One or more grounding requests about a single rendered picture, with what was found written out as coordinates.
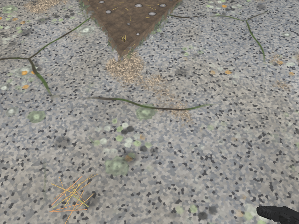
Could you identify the right robot hand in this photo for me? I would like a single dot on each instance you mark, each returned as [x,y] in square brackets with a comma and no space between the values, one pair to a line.
[283,215]

